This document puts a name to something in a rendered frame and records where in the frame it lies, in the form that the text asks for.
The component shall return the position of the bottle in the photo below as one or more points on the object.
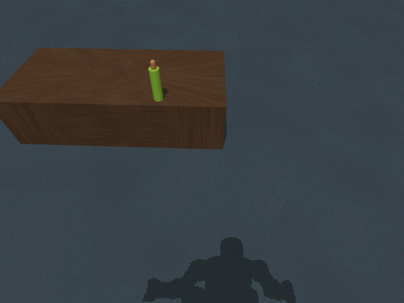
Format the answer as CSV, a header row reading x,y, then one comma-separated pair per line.
x,y
155,79

